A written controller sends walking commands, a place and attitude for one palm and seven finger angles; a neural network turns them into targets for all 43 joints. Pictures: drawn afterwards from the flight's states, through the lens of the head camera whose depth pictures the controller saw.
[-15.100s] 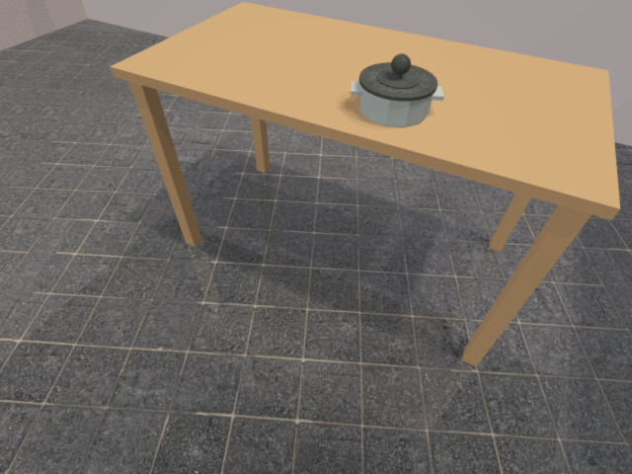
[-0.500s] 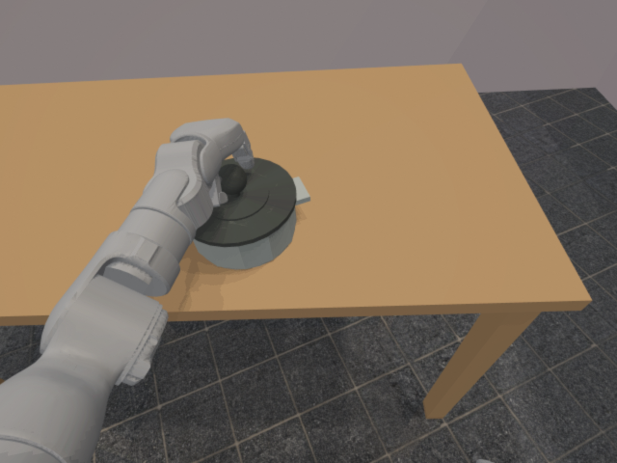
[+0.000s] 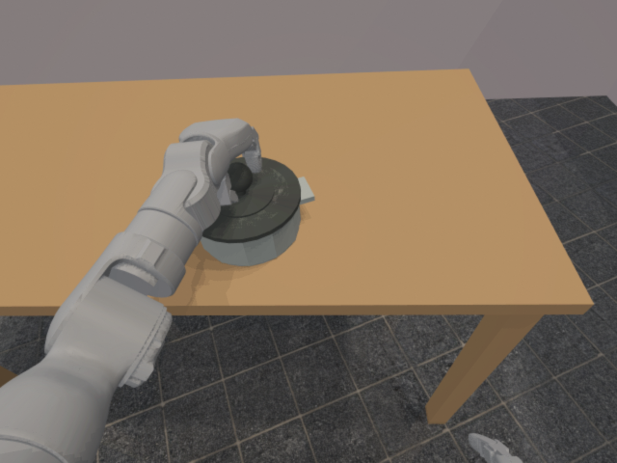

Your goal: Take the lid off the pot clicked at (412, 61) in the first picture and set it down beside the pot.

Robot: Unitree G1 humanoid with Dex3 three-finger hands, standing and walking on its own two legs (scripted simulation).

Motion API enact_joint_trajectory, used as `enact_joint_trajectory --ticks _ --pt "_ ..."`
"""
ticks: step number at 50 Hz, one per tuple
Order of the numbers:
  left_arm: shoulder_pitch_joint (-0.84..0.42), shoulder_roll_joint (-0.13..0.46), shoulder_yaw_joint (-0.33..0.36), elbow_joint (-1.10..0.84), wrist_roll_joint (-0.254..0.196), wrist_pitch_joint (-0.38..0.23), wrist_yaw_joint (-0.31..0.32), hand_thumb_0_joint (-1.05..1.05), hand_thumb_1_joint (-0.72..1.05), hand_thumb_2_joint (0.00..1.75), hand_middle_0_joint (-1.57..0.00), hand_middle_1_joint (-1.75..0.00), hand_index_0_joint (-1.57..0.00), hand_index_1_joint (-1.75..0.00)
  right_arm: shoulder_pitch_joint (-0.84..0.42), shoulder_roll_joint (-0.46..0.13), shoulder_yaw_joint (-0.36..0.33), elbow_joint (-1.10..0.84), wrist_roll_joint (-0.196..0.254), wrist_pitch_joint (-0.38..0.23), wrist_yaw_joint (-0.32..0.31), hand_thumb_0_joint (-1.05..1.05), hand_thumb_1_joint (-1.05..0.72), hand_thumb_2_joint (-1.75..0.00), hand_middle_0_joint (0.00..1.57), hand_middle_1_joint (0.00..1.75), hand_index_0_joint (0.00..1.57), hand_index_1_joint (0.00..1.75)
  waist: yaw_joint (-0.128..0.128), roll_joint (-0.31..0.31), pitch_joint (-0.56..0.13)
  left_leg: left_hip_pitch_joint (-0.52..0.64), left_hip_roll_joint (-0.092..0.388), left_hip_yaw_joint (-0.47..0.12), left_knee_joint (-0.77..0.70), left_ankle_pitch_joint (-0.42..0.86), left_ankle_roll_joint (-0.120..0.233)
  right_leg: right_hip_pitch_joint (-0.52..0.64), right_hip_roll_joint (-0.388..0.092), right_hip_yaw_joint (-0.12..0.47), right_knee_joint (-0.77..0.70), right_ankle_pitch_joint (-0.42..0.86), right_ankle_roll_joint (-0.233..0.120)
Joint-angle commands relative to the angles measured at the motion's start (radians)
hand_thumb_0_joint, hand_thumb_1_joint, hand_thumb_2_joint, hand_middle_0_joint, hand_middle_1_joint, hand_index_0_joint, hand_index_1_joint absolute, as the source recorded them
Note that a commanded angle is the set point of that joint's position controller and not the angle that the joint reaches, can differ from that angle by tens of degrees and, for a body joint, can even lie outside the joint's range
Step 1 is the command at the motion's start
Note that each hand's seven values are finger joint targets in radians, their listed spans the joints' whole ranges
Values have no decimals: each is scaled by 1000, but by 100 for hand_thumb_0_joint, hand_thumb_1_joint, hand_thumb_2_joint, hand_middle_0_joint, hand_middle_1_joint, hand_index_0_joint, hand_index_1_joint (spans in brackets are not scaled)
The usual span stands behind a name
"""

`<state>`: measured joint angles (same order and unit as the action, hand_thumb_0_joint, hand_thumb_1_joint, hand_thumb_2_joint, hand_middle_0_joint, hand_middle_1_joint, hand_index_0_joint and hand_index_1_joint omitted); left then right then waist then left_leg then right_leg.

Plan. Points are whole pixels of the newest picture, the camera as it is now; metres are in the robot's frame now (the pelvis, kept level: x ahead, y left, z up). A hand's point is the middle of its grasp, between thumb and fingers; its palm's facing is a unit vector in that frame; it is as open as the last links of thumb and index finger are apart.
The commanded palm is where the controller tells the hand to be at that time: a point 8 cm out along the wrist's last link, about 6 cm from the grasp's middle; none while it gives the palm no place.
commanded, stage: close the fingers and squeeze the knob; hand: left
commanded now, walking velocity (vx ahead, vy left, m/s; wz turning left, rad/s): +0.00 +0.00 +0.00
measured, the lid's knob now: (237, 177) +0.49 +0.10 +0.11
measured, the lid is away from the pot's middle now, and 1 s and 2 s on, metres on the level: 0.00 0.00 0.01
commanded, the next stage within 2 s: lift the lid straight up in 1.20 s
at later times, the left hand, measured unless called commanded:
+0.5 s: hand (226, 175) +0.46 +0.11 +0.14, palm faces -0.35 -0.07 -0.93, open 7.5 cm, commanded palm +0.45 +0.11 +0.19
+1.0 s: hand (226, 173) +0.46 +0.11 +0.14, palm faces -0.34 -0.05 -0.94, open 7.4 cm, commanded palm +0.45 +0.11 +0.19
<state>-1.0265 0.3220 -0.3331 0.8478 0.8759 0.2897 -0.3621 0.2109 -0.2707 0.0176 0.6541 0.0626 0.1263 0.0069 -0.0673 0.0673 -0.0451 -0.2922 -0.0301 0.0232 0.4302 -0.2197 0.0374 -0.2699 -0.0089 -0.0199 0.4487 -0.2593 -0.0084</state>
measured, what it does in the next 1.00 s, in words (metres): stands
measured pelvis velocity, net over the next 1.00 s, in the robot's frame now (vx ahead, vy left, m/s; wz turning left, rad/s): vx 0.00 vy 0.01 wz -0.01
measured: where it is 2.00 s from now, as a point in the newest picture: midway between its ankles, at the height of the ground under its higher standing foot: outside the picture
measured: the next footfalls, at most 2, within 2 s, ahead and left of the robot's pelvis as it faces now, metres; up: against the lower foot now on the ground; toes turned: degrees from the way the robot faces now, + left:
none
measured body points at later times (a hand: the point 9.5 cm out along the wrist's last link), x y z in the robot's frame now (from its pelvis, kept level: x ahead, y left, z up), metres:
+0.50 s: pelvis +0.00 +0.00 +0.00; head +0.02 -0.02 +0.45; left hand +0.47 +0.11 +0.19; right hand +0.08 -0.26 -0.13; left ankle +0.00 +0.10 -0.74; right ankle -0.02 -0.11 -0.74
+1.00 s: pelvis +0.00 +0.01 +0.00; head +0.02 -0.02 +0.45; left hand +0.48 +0.11 +0.19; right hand +0.08 -0.25 -0.13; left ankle +0.00 +0.10 -0.74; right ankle -0.02 -0.11 -0.74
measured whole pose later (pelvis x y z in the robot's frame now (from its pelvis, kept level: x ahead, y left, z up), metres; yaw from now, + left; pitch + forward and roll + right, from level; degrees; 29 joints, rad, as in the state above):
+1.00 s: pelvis +0.00 +0.01 +0.00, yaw -1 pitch +6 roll +0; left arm -1.07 0.33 -0.32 0.91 0.89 0.26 -0.37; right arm 0.26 -0.28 0.01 0.66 0.06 0.12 0.00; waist -0.08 0.06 -0.05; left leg -0.31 -0.03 0.04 0.43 -0.22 0.05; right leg -0.29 -0.01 0.00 0.44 -0.25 0.00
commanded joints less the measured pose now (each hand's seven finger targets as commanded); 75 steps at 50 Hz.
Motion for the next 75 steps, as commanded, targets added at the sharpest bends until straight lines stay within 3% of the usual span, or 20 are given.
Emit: enact_joint_trajectory --ticks 1,3,8,13,15,18,22,27,29,32,34,37,40,44,47,58,59,61,65,75 --pt "-544 178 66 -209 19 -10 25 0 13 99 -61 -95 -61 -95 -37 -117 -44 -120 1 -30 -10 0 -90 -90 20 30 20 30 -18 -110 -371 220 -25 -30 -1 273 41 79 28 -1 -24 422 -32" --pt "-543 207 87 -242 24 -16 26 0 15 98 -63 -96 -63 -96 -38 -115 -46 -127 -2 -36 -11 0 -90 -90 20 30 20 30 -12 -99 -411 243 -26 -34 7 300 43 100 29 3 -20 447 -32" --pt "-517 226 97 -86 25 -6 28 0 22 93 -66 -99 -66 -99 -24 -125 -35 -101 9 -22 -20 0 -90 -90 20 30 20 30 -21 -163 -274 137 -24 -18 -26 178 38 67 30 -6 -41 359 -26" --pt "-521 273 133 -135 44 -31 37 0 29 87 -70 -101 -70 -101 -17 -120 -39 -118 -1 -38 -27 0 -90 -90 20 30 20 30 -5 -99 -393 196 -26 -25 -10 250 43 117 27 9 -28 417 -32" --pt "-502 189 76 -152 33 -32 28 0 32 84 -71 -102 -71 -102 -19 -117 -44 -124 0 -38 -19 0 -90 -90 20 30 20 30 -15 -101 -377 202 -24 -30 -3 283 43 92 29 1 -29 428 -35" --pt "-490 241 118 -87 32 -20 29 0 36 80 -74 -103 -74 -103 -4 -131 -46 -107 6 -30 -19 0 -90 -90 20 30 20 30 -17 -137 -316 170 -18 -20 -16 218 41 73 34 -3 -41 379 -29" --pt "-542 255 121 -102 36 -24 30 0 43 73 -78 -103 -78 -103 0 -130 -45 -107 2 -36 -26 0 -90 -90 20 30 20 30 -19 -127 -337 172 -24 -20 -18 206 46 84 32 4 -44 377 -29" --pt "-514 177 63 -73 38 -25 25 0 52 62 -82 -103 -82 -103 6 -130 -47 -101 4 -31 -19 0 -90 -90 20 30 20 30 -28 -131 -303 178 -15 -26 -19 217 39 40 38 -11 -42 356 -31" --pt "-546 195 77 -82 34 -21 30 0 56 57 -85 -102 -85 -102 10 -133 -47 -99 4 -32 -20 0 -90 -90 20 30 20 30 -27 -123 -306 175 -17 -26 -26 186 41 35 37 -7 -47 325 -31" --pt "-536 236 114 -52 34 -21 33 0 48 67 -82 -103 -79 -101 16 -135 -44 -98 0 -35 -26 0 -90 -90 20 30 20 30 -24 -142 -336 171 -20 -24 -20 206 44 64 35 -3 -41 355 -30" --pt "-562 169 54 -48 37 -16 26 0 47 70 -82 -103 -78 -101 10 -130 -44 -97 3 -34 -25 0 -90 -90 20 30 20 30 -35 -126 -311 167 -20 -20 -22 188 41 33 35 -6 -44 338 -30" --pt "-569 216 95 -34 47 -20 31 0 47 72 -83 -103 -78 -101 22 -137 -46 -90 1 -34 -26 0 -90 -90 20 30 20 30 -32 -138 -318 170 -15 -25 -20 195 41 32 38 -6 -41 330 -32" --pt "-570 173 70 -72 38 -30 27 0 49 73 -84 -104 -79 -101 16 -130 -47 -103 -5 -37 -24 0 -90 -90 20 30 20 30 -31 -95 -354 197 -18 -27 -8 249 41 33 34 -4 -35 369 -37" --pt "-560 214 100 -54 40 -26 31 0 51 75 -87 -104 -81 -102 24 -133 -44 -99 -2 -35 -23 0 -90 -90 20 30 20 30 -26 -120 -343 185 -16 -28 -15 239 39 48 37 -6 -33 372 -34" --pt "-585 171 67 -141 35 -33 29 0 53 77 -89 -105 -83 -103 12 -126 -50 -114 -4 -38 -18 0 -90 -90 20 30 20 30 -25 -104 -387 234 -13 -36 -7 299 41 53 37 -6 -30 407 -34" --pt "-504 203 95 -142 29 -1 40 0 64 83 -94 -108 -87 -105 -13 -126 -44 -114 2 -32 -8 0 -90 -90 20 30 20 30 -11 -104 -354 216 -14 -34 -7 305 37 68 39 -9 -28 415 -37" --pt "-533 166 63 -184 25 2 37 0 66 84 -95 -108 -88 -105 -14 -122 -45 -119 1 -32 -6 0 -90 -90 20 30 20 30 -15 -101 -363 225 -16 -36 -9 301 37 67 39 -11 -29 418 -35" --pt "-506 205 95 -195 29 0 37 0 67 85 -95 -109 -88 -106 -23 -125 -46 -124 1 -33 -7 0 -90 -90 20 30 20 30 -8 -108 -385 235 -14 -37 0 335 40 84 39 -7 -25 439 -36" --pt "-511 145 53 -240 17 8 32 0 69 86 -95 -109 -88 -106 -34 -121 -49 -128 2 -30 0 0 -90 -90 20 30 20 30 -13 -100 -389 255 -11 -46 8 373 38 64 39 -12 -26 440 -38" --pt "-633 204 84 -324 8 27 27 0 70 86 -95 -110 -89 -106 -42 -118 -47 -119 -1 -44 -6 0 -90 -90 20 30 20 30 -17 -94 -452 298 -18 -55 14 404 41 105 38 -4 -23 501 -36"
